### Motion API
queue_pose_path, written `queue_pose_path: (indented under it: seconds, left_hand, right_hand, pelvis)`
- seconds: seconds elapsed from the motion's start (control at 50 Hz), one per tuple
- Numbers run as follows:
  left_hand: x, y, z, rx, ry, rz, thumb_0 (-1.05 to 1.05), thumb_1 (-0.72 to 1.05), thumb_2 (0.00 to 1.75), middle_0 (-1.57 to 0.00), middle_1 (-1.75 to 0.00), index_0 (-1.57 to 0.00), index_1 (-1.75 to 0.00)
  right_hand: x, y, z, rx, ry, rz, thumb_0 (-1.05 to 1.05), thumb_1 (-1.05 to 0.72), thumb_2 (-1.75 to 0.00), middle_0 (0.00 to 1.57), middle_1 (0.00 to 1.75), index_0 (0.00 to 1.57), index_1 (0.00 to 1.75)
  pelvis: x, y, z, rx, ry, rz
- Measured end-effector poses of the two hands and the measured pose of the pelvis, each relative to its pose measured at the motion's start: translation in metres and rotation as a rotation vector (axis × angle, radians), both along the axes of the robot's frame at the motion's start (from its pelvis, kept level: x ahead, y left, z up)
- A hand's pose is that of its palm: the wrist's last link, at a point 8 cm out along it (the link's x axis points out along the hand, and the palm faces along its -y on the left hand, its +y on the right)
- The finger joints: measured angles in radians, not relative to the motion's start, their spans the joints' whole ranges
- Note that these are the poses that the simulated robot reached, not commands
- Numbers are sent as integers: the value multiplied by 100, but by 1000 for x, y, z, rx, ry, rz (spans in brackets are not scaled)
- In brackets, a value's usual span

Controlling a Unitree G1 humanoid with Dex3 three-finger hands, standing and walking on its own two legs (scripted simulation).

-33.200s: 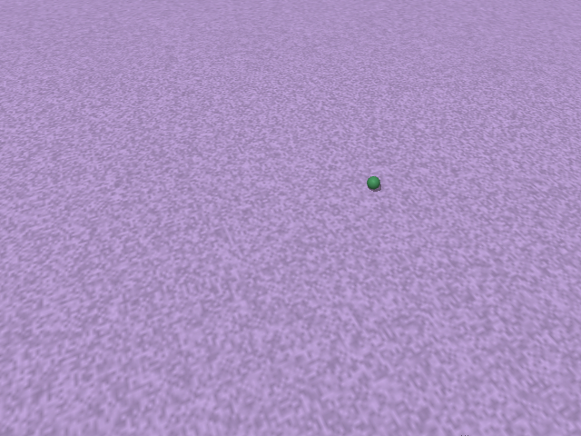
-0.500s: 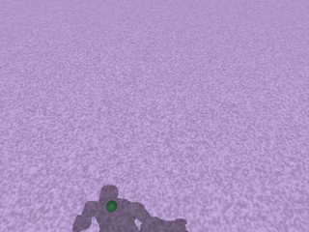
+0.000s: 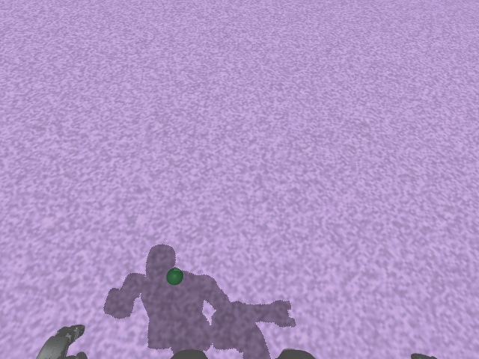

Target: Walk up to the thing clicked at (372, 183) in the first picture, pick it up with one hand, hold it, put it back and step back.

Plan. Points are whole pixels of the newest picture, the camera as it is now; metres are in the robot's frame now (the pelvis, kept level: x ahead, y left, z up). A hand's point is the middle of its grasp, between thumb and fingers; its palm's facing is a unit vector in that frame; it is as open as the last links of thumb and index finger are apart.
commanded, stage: step back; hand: left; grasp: from above
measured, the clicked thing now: (174, 276) +0.45 +0.24 -0.73
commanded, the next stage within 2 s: none
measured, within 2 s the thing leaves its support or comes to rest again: neither
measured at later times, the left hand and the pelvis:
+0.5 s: hand out of the picture -0.02 +0.24 -0.14, palm faces -0.07 -0.92 -0.39, open 7.4 cm; pelvis -0.12 -0.02 +0.00, yaw -4 degrees
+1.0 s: hand out of the picture -0.15 +0.27 -0.15, palm faces -0.04 -0.93 -0.37, open 7.4 cm; pelvis -0.26 +0.00 +0.01, yaw -3 degrees
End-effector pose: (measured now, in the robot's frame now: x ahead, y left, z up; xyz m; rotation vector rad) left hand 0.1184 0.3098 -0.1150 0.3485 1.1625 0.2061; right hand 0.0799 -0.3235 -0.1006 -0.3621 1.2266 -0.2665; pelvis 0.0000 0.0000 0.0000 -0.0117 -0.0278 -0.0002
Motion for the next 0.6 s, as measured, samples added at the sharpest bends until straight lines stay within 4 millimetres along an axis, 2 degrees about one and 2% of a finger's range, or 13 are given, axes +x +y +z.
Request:
queue_pose_path:
  seconds: [0.08,0.16,0.28,0.38,0.42,0.5,0.6]
  left_hand:
    - [3,7,0,8,-30,-12,0,90,90,-21,-30,-20,-30]
    - [-11,5,2,-1,-26,-36,0,91,90,-20,-30,-20,-30]
    - [-52,-3,-1,0,31,-63,0,91,90,-21,-30,-20,-30]
    - [-91,-17,-2,17,37,-75,0,90,90,-21,-30,-20,-30]
    - [-111,-23,1,19,39,-70,0,90,90,-21,-30,-20,-30]
    - [-144,-28,15,19,37,-43,0,90,90,-21,-30,-20,-30]
    - [-159,-24,25,33,-14,-31,0,90,90,-21,-30,-20,-30]
  right_hand:
    - [-24,11,6,-11,23,11,1,-90,-89,20,30,20,30]
    - [-41,16,12,-16,13,4,1,-90,-89,20,30,20,30]
    - [-59,14,10,-6,-67,-1,1,-90,-89,20,30,21,30]
    - [-83,-2,-7,16,-101,-3,1,-90,-89,20,30,21,30]
    - [-95,-8,-13,26,-100,-18,1,-90,-89,20,30,21,30]
    - [-123,-12,-11,40,-65,-35,1,-90,-89,20,30,20,30]
    - [-165,-11,-10,32,-2,-16,1,-90,-89,20,30,20,30]
  pelvis:
    - [-17,5,3,-12,-10,-2]
    - [-31,6,8,-16,-2,-21]
    - [-57,2,5,-8,-9,-64]
    - [-86,-11,-7,4,-17,-93]
    - [-98,-15,-8,-17,-30,-78]
    - [-117,-17,1,20,-32,-76]
    - [-141,-14,6,21,-11,-42]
